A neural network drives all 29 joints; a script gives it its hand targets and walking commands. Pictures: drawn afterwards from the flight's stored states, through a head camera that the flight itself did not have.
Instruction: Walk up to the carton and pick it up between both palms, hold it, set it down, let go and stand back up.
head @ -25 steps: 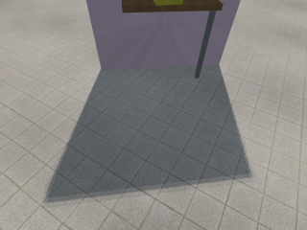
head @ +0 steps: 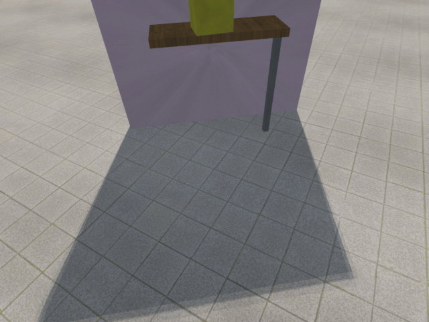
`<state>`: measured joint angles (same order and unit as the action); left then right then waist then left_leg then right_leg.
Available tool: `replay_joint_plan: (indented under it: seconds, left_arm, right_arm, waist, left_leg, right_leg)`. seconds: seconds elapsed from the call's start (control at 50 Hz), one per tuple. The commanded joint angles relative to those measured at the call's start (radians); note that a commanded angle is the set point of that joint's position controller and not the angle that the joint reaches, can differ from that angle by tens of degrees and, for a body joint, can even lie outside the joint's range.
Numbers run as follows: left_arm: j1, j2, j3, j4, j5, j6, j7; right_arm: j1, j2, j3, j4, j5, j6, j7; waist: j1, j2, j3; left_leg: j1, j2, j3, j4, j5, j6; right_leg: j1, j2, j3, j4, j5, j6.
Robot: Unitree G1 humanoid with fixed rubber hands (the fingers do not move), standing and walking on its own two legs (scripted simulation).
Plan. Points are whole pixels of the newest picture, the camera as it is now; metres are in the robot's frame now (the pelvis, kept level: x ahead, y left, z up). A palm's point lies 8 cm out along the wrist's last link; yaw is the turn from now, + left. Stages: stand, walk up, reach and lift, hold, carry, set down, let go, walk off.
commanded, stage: walk up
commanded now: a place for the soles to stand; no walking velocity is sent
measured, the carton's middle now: (210, 12) +1.63 +0.04 +0.09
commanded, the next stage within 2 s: none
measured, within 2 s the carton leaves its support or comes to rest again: neither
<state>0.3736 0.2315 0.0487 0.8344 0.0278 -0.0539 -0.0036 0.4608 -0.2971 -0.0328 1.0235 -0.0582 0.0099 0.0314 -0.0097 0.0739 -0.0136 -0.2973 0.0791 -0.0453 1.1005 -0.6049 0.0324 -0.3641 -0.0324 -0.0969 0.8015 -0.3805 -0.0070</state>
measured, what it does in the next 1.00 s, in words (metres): walks ahead: left foot, then right foot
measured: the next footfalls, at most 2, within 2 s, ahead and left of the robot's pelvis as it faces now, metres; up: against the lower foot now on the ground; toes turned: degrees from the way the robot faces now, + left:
left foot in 0.38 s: +0.40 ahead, +0.17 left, +0.00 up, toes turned +5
right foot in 0.84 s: +0.61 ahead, -0.14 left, +0.00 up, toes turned -9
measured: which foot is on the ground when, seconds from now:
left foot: up 0.00-0.36, down 0.38-0.86, up 0.88-1.00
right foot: down 0.00-0.42, up 0.44-0.82, down 0.84-1.00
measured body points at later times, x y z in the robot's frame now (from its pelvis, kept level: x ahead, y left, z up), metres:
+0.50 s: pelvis +0.26 +0.05 +0.00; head +0.30 +0.06 +0.45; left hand +0.23 +0.30 -0.15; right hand +0.38 -0.19 -0.12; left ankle +0.36 +0.16 -0.70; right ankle +0.10 -0.10 -0.62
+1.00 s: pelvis +0.53 -0.04 +0.01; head +0.52 -0.07 +0.46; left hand +0.62 +0.19 -0.10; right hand +0.53 -0.30 -0.15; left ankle +0.46 +0.10 -0.62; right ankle +0.57 -0.14 -0.70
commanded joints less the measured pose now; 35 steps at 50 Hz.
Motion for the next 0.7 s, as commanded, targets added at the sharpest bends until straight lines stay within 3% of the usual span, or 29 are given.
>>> replay_joint_plan:
  seconds: [0.0, 0.02, 0.04, 0.08, 0.1, 0.14, 0.22, 0.24, 0.26, 0.3, 0.32, 0.34, 0.36, 0.38, 0.4, 0.42, 0.44, 0.46, 0.5, 0.52, 0.56, 0.6, 0.62, 0.64, 0.68]
  left_arm:
    - [0.166, 0.252, 0.041, -0.031, -0.009, -0.012, 0.027]
    - [0.128, 0.227, 0.031, -0.025, -0.006, -0.023, 0.022]
    - [0.117, 0.201, 0.018, -0.019, 0.003, -0.031, 0.019]
    - [0.105, 0.163, 0.006, 0.004, 0.008, -0.044, 0.018]
    - [0.074, 0.163, 0.008, 0.003, 0.004, -0.047, 0.015]
    - [0.054, 0.158, 0.006, 0.016, 0.009, -0.054, 0.013]
    - [0.129, 0.142, -0.002, 0.049, -0.001, -0.066, 0.002]
    - [0.151, 0.142, -0.001, 0.058, 0.009, -0.066, -0.001]
    - [0.172, 0.152, 0.0, 0.067, 0.015, -0.066, -0.004]
    - [0.198, 0.16, 0.001, 0.07, 0.03, -0.053, -0.004]
    - [0.203, 0.174, -0.002, 0.067, 0.04, -0.043, -0.002]
    - [0.209, 0.18, -0.004, 0.062, 0.041, -0.034, -0.003]
    - [0.256, 0.165, -0.012, 0.066, 0.04, -0.024, -0.004]
    - [0.324, 0.113, -0.034, 0.055, 0.032, -0.017, -0.006]
    - [0.387, 0.065, -0.049, 0.019, 0.0, -0.006, -0.009]
    - [0.3, 0.122, -0.042, -0.032, -0.014, 0.007, -0.004]
    - [0.172, 0.176, -0.028, -0.057, -0.006, 0.006, -0.006]
    - [0.062, 0.168, -0.025, -0.089, -0.008, 0.0, -0.013]
    - [0.076, 0.113, -0.028, -0.086, -0.004, -0.01, -0.018]
    - [0.086, 0.1, -0.033, -0.088, 0.0, -0.01, -0.022]
    - [0.114, 0.082, -0.027, -0.079, 0.003, -0.002, -0.028]
    - [0.066, 0.067, -0.022, -0.096, 0.011, 0.008, -0.036]
    - [0.03, 0.062, -0.023, -0.111, 0.012, 0.012, -0.04]
    - [-0.014, 0.053, -0.026, -0.123, 0.014, 0.011, -0.044]
    - [-0.069, 0.04, -0.029, -0.146, 0.016, 0.004, -0.055]
  right_arm:
    - [-0.195, -0.079, 0.004, -0.242, 0.013, -0.055, 0.015]
    - [-0.154, -0.076, 0.01, -0.224, 0.015, -0.06, 0.018]
    - [-0.147, -0.077, 0.009, -0.231, 0.01, -0.064, 0.024]
    - [-0.12, -0.062, 0.009, -0.234, 0.015, -0.058, 0.029]
    - [-0.099, -0.044, 0.007, -0.239, 0.019, -0.051, 0.03]
    - [-0.126, -0.046, 0.004, -0.259, 0.02, -0.04, 0.035]
    - [-0.28, -0.023, 0.01, -0.311, 0.019, -0.053, 0.042]
    - [-0.314, -0.015, 0.011, -0.327, 0.015, -0.061, 0.041]
    - [-0.326, -0.015, 0.013, -0.334, 0.021, -0.068, 0.037]
    - [-0.31, -0.015, 0.006, -0.33, 0.008, -0.08, 0.026]
    - [-0.252, -0.01, 0.0, -0.317, 0.0, -0.083, 0.018]
    - [-0.157, -0.028, -0.016, -0.289, -0.016, -0.087, 0.005]
    - [-0.026, -0.057, -0.035, -0.255, -0.033, -0.091, -0.011]
    - [0.109, -0.116, -0.056, -0.244, -0.031, -0.089, -0.022]
    - [0.147, -0.2, -0.071, -0.28, -0.007, -0.08, -0.031]
    - [0.108, -0.256, -0.091, -0.292, 0.045, -0.067, -0.048]
    - [0.052, -0.209, -0.078, -0.306, 0.056, -0.061, -0.055]
    - [0.018, -0.184, -0.067, -0.325, 0.066, -0.064, -0.058]
    - [-0.035, -0.143, -0.045, -0.31, 0.027, -0.083, -0.058]
    - [-0.067, -0.124, -0.035, -0.298, 0.027, -0.09, -0.048]
    - [-0.086, -0.084, -0.026, -0.284, 0.019, -0.105, -0.034]
    - [-0.081, -0.072, -0.018, -0.276, 0.021, -0.117, -0.033]
    - [-0.092, -0.078, -0.018, -0.268, 0.019, -0.12, -0.033]
    - [-0.069, -0.057, -0.015, -0.256, 0.019, -0.123, -0.031]
    - [-0.083, -0.073, -0.012, -0.243, 0.016, -0.123, -0.024]
  waist:
    - [0.095, -0.211, 0.296]
    - [0.059, -0.235, 0.299]
    - [0.055, -0.22, 0.299]
    - [0.013, -0.185, 0.274]
    - [-0.019, -0.212, 0.275]
    - [-0.038, -0.189, 0.258]
    - [0.017, -0.138, 0.294]
    - [0.029, -0.105, 0.295]
    - [0.032, -0.127, 0.27]
    - [0.039, -0.115, 0.249]
    - [0.018, -0.13, 0.224]
    - [-0.015, -0.094, 0.162]
    - [-0.054, -0.031, 0.041]
    - [-0.088, 0.076, -0.086]
    - [-0.075, 0.195, -0.166]
    - [-0.099, 0.141, -0.177]
    - [-0.102, 0.044, -0.103]
    - [-0.11, 0.018, -0.034]
    - [-0.046, 0.049, 0.02]
    - [-0.018, 0.083, 0.024]
    - [0.006, 0.056, 0.006]
    - [0.009, 0.031, 0.042]
    - [0.012, 0.043, 0.092]
    - [0.003, 0.016, 0.134]
    - [0.002, 0.072, 0.138]
  left_leg:
    - [-0.585, 0.032, -0.031, 0.198, 0.1, -0.025]
    - [-0.559, 0.052, -0.039, 0.144, 0.141, -0.027]
    - [-0.534, 0.057, -0.046, 0.086, 0.166, -0.022]
    - [-0.47, 0.062, -0.029, 0.029, 0.235, -0.034]
    - [-0.421, 0.057, -0.024, -0.003, 0.281, -0.039]
    - [-0.314, 0.049, -0.003, -0.061, 0.41, -0.042]
    - [-0.301, 0.024, 0.08, -0.287, 0.638, -0.042]
    - [-0.271, 0.011, 0.097, -0.355, 0.644, -0.039]
    - [-0.239, 0.012, 0.106, -0.411, 0.656, -0.031]
    - [-0.171, -0.022, 0.142, -0.489, 0.57, -0.017]
    - [-0.106, -0.035, 0.146, -0.523, 0.532, -0.005]
    - [0.019, -0.059, 0.148, -0.53, 0.491, 0.001]
    - [0.204, -0.056, 0.083, -0.524, 0.42, 0.013]
    - [0.41, 0.07, -0.097, -0.486, 0.263, 0.043]
    - [0.544, 0.323, -0.601, -0.653, 0.108, 0.132]
    - [0.524, 0.41, -0.847, -0.843, -0.134, 0.229]
    - [0.433, 0.391, -0.787, -0.902, -0.189, 0.216]
    - [0.343, 0.326, -0.623, -0.901, -0.084, 0.172]
    - [0.207, 0.295, -0.345, -0.838, 0.221, 0.162]
    - [0.138, 0.259, -0.259, -0.836, 0.261, 0.171]
    - [0.111, 0.242, -0.153, -0.819, 0.36, 0.187]
    - [0.084, 0.251, -0.102, -0.834, 0.402, 0.21]
    - [0.051, 0.253, -0.064, -0.839, 0.41, 0.203]
    - [0.021, 0.236, -0.038, -0.852, 0.431, 0.197]
    - [-0.006, 0.182, 0.064, -0.832, 0.379, 0.16]
  right_leg:
    - [0.139, -0.385, 0.845, -0.717, -0.685, -0.22]
    - [0.11, -0.368, 0.718, -0.684, -0.579, -0.215]
    - [0.094, -0.342, 0.65, -0.679, -0.523, -0.218]
    - [0.061, -0.321, 0.517, -0.667, -0.391, -0.217]
    - [-0.005, -0.292, 0.413, -0.671, -0.34, -0.212]
    - [-0.082, -0.255, 0.328, -0.696, -0.359, -0.192]
    - [-0.026, -0.191, 0.208, -0.678, -0.199, -0.163]
    - [0.005, -0.197, 0.181, -0.658, -0.145, -0.166]
    - [0.05, -0.193, 0.169, -0.629, -0.085, -0.166]
    - [0.15, -0.197, 0.14, -0.531, 0.072, -0.155]
    - [0.19, -0.202, 0.136, -0.447, 0.154, -0.143]
    - [0.195, -0.184, 0.097, -0.285, 0.258, -0.131]
    - [0.155, -0.12, 0.044, -0.029, 0.284, -0.101]
    - [-0.001, -0.045, 0.004, 0.249, 0.124, -0.071]
    - [-0.218, 0.061, 0.057, 0.497, -0.223, -0.024]
    - [-0.325, 0.023, 0.122, 0.59, -0.185, -0.015]
    - [-0.323, -0.026, 0.174, 0.626, -0.114, -0.018]
    - [-0.312, -0.036, 0.194, 0.596, -0.069, -0.021]
    - [-0.247, -0.067, 0.185, 0.516, -0.036, -0.018]
    - [-0.203, -0.079, 0.179, 0.475, -0.051, -0.006]
    - [-0.179, -0.062, 0.155, 0.416, -0.036, -0.002]
    - [-0.201, -0.065, 0.137, 0.328, 0.01, 0.013]
    - [-0.215, -0.074, 0.127, 0.254, 0.047, 0.023]
    - [-0.232, -0.071, 0.109, 0.2, 0.106, 0.027]
    - [-0.159, -0.062, 0.075, 0.045, 0.214, 0.023]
